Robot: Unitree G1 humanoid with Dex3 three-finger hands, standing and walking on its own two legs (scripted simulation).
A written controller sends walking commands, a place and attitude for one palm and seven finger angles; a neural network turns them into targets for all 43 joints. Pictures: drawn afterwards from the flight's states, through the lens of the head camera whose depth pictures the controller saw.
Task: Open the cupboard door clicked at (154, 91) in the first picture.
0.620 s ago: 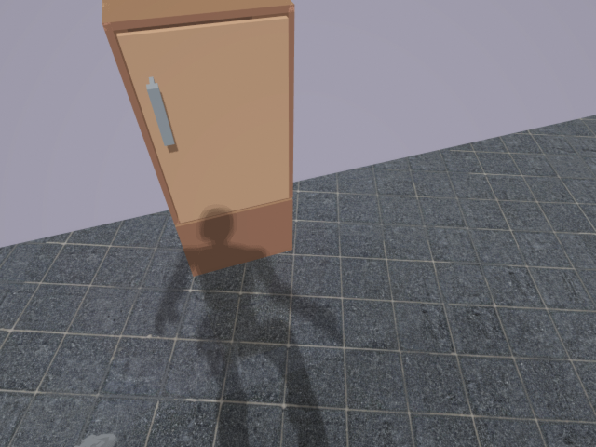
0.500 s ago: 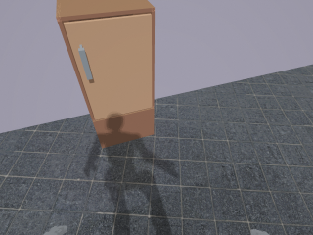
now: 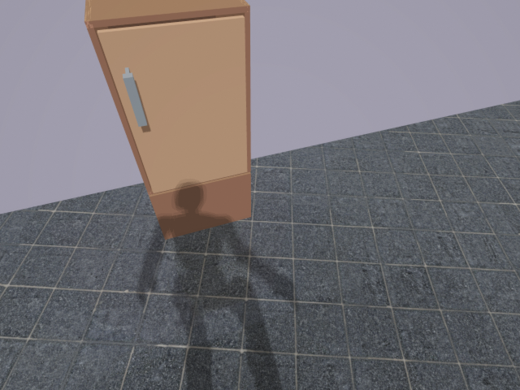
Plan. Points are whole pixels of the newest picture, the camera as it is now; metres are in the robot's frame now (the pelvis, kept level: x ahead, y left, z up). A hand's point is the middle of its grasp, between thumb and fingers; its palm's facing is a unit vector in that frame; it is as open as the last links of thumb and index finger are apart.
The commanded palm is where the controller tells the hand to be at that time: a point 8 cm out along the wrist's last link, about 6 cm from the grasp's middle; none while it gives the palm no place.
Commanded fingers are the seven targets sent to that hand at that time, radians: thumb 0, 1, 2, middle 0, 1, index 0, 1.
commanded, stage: stand and wait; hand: left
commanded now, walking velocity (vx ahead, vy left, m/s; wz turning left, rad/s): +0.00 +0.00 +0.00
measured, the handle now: (135, 97) +0.84 +0.41 -0.01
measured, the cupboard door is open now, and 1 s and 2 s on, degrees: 0 0 0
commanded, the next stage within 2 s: look at it before walking up in 0.20 s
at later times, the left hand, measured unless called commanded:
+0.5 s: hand out of the picture +0.08 +0.25 -0.15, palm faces -0.03 -0.94 -0.33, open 7.4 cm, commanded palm none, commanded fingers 0.00 0.90 0.90 -0.20 -0.30 -0.20 -0.30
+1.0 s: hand out of the picture +0.07 +0.25 -0.15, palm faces -0.02 -0.94 -0.34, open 7.4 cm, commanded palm none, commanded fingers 0.00 0.90 0.90 -0.20 -0.30 -0.20 -0.30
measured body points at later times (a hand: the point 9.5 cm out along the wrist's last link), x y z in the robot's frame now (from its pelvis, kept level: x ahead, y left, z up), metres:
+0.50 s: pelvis -0.01 +0.00 +0.00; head -0.01 +0.00 +0.45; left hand +0.08 +0.30 -0.13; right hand +0.07 -0.29 -0.13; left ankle -0.02 +0.13 -0.74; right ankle -0.01 -0.11 -0.74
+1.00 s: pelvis -0.01 +0.00 +0.00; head +0.00 +0.01 +0.45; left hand +0.07 +0.30 -0.13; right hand +0.08 -0.29 -0.13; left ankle -0.02 +0.13 -0.74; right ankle -0.01 -0.11 -0.74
